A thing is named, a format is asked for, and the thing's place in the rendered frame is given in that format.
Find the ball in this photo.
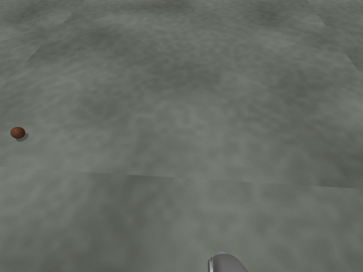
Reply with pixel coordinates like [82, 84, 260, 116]
[11, 127, 25, 139]

